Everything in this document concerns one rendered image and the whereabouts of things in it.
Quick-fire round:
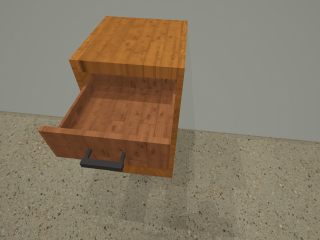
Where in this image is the handle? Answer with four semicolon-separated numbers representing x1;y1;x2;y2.
79;148;126;172

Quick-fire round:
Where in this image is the cabinet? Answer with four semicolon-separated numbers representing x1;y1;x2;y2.
69;16;188;178

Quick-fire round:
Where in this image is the drawer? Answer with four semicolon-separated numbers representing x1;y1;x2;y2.
38;73;177;170

